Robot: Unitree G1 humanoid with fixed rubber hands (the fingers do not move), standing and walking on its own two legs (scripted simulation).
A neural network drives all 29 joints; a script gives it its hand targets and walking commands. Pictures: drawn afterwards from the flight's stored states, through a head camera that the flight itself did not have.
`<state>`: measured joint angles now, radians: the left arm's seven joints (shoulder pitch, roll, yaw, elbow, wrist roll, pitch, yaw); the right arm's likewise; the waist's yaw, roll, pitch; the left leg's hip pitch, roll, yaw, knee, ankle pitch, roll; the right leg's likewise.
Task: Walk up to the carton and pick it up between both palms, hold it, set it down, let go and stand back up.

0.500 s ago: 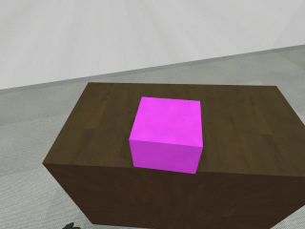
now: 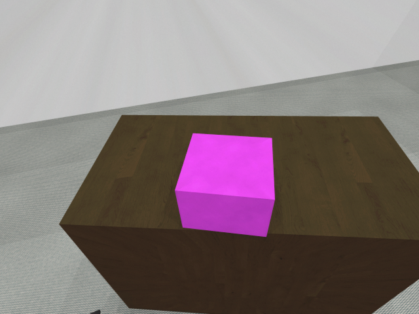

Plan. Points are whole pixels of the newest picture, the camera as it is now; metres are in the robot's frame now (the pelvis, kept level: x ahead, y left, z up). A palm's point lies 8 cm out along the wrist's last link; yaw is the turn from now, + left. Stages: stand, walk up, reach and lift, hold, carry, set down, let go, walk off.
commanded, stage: stand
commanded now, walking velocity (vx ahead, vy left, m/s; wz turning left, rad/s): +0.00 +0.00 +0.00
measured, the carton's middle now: (227, 182) +0.45 -0.04 +0.00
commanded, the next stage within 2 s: none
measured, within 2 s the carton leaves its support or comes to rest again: neither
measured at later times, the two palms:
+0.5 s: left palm out of the picture +0.12 +0.27 -0.09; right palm out of the picture +0.07 -0.26 -0.11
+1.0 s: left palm out of the picture +0.12 +0.27 -0.09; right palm out of the picture +0.06 -0.26 -0.11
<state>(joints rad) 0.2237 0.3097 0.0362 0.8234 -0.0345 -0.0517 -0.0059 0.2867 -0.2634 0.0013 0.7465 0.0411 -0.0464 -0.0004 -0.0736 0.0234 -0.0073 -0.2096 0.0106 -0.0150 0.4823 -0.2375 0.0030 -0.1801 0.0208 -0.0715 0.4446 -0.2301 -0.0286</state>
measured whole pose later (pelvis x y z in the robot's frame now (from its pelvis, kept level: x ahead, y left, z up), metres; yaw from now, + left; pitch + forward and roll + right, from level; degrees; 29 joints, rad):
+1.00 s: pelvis -0.01 +0.00 +0.00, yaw +0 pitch -2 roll +0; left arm 0.20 0.31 0.04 0.87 -0.03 -0.05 -0.01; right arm 0.29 -0.26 0.00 0.78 0.04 -0.05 0.00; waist -0.07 0.03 -0.01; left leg -0.20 0.01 -0.02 0.45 -0.21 0.00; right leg -0.18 0.02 -0.07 0.43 -0.22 -0.03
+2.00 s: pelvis +0.00 +0.00 +0.00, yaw +0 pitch -2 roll +0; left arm 0.18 0.31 0.04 0.88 -0.03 -0.05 -0.01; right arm 0.29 -0.27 0.00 0.78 0.04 -0.05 0.00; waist -0.07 0.03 -0.01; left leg -0.20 0.01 -0.01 0.44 -0.21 0.00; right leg -0.18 0.02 -0.07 0.42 -0.22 -0.03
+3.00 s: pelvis +0.00 +0.00 +0.00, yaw +0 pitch -1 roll +0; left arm 0.17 0.31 0.04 0.89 -0.03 -0.05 -0.01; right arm 0.29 -0.27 0.00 0.79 0.04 -0.05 0.00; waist -0.07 0.03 -0.01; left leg -0.20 0.01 -0.01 0.43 -0.21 0.00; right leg -0.18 0.02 -0.07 0.41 -0.22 -0.03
